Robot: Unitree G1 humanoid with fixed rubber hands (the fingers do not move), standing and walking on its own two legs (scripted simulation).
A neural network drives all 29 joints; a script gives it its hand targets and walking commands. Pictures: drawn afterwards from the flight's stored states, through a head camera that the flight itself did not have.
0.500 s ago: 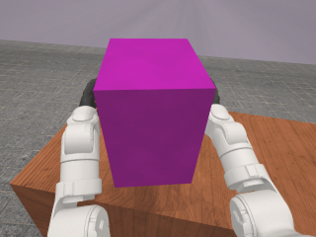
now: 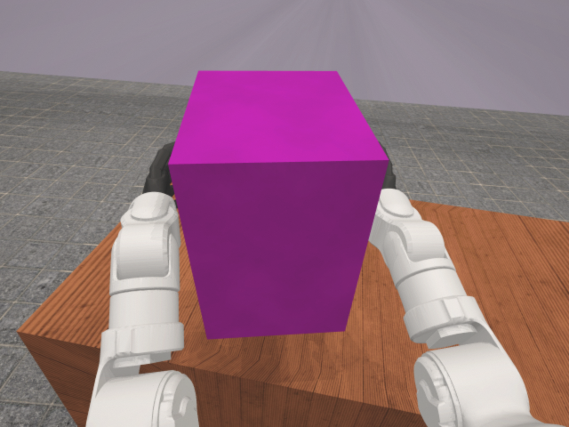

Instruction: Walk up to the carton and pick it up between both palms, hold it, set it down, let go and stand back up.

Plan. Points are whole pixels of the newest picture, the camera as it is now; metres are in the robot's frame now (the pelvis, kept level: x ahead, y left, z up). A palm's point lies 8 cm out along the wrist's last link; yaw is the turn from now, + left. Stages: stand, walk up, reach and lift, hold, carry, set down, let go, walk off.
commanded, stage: hold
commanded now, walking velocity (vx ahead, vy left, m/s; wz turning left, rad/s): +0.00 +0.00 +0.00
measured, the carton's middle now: (272, 203) +0.39 -0.01 +0.20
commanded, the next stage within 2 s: none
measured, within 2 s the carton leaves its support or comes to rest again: neither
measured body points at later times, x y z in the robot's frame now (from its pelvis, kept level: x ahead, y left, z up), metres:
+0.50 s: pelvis +0.00 +0.00 +0.00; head -0.07 +0.03 +0.44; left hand +0.38 +0.14 +0.22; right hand +0.38 -0.15 +0.23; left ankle -0.01 +0.11 -0.75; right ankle +0.02 -0.12 -0.75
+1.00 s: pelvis +0.00 +0.00 +0.00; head -0.07 +0.03 +0.44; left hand +0.38 +0.14 +0.22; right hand +0.38 -0.15 +0.23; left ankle -0.01 +0.11 -0.75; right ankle +0.02 -0.12 -0.75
